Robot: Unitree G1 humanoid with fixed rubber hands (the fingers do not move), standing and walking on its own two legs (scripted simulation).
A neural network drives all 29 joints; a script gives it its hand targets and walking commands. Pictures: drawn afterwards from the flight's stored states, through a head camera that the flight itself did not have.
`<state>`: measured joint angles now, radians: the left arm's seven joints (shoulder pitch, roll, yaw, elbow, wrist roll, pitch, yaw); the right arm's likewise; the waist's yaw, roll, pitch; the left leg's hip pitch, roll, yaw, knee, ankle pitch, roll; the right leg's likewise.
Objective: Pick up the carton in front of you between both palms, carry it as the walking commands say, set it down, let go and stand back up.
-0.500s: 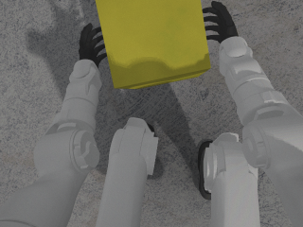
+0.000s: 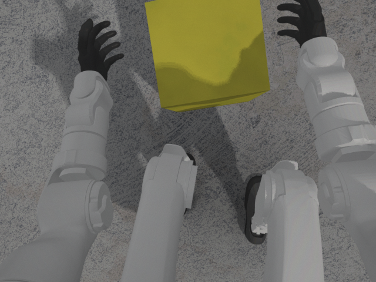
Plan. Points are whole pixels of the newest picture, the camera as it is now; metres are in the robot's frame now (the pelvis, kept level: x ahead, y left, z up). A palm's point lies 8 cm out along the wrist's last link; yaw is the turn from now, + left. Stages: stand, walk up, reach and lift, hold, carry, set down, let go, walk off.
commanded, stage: set down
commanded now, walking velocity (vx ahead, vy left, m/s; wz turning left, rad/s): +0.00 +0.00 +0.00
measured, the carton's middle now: (207, 62) +0.52 +0.08 -0.29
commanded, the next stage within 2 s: let go in 0.74 s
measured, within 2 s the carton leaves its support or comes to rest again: neither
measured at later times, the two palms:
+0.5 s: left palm (14, 43) +0.44 +0.28 +0.03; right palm out of the picture +0.54 -0.10 +0.02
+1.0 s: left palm out of the picture +0.43 +0.27 +0.15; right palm out of the picture +0.51 -0.14 +0.15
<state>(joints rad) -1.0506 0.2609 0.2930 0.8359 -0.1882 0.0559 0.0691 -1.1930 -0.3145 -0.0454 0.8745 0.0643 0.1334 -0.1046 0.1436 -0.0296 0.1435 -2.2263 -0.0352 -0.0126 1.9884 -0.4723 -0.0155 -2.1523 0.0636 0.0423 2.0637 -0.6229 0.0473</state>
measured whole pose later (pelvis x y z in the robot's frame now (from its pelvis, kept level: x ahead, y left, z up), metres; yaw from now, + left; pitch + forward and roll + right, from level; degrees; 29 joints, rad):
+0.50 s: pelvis +0.02 +0.00 +0.12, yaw +0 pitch +46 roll +0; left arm -0.88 0.21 0.37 0.76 -0.11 0.12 0.00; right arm -1.06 -0.26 -0.14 0.82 -0.02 0.18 -0.08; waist 0.17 -0.03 -0.12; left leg -1.96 -0.03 -0.02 1.55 -0.40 -0.02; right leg -1.90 0.07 0.06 1.62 -0.52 0.04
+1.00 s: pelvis +0.07 +0.01 +0.26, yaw -1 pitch +40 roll -1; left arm -0.57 0.18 0.30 0.70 0.02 0.06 -0.08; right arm -0.71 -0.15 -0.19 0.72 -0.10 0.12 -0.10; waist 0.11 -0.01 -0.15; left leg -1.41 -0.02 -0.04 1.04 -0.32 0.01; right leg -1.35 0.05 0.07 1.06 -0.41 0.03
